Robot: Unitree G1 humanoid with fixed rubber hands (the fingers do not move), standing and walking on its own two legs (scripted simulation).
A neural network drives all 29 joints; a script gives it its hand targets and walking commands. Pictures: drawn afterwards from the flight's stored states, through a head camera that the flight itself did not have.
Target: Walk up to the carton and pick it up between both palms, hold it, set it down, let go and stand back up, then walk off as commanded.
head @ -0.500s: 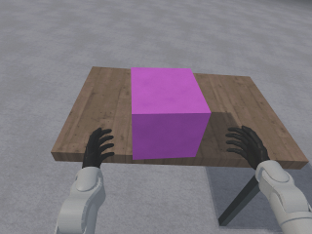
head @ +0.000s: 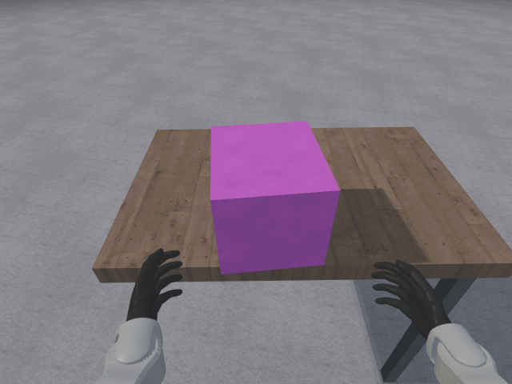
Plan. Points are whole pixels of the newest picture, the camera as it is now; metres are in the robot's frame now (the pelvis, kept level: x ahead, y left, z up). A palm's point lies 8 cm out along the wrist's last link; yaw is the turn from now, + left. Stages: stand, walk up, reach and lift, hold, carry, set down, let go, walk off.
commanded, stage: set down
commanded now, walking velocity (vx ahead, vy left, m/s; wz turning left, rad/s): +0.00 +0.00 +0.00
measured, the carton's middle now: (266, 194) +0.48 +0.01 +0.07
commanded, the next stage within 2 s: let go in 1.80 s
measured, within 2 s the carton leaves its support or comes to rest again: neither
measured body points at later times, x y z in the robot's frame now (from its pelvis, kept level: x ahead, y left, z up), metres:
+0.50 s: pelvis +0.02 +0.00 +0.00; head +0.03 +0.02 +0.45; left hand +0.24 +0.18 +0.02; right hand +0.26 -0.22 +0.02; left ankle +0.05 +0.11 -0.75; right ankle +0.03 -0.10 -0.75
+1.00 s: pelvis +0.03 +0.00 +0.00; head +0.04 +0.02 +0.45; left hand +0.20 +0.21 -0.04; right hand +0.23 -0.22 -0.02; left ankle +0.05 +0.11 -0.75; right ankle +0.03 -0.10 -0.75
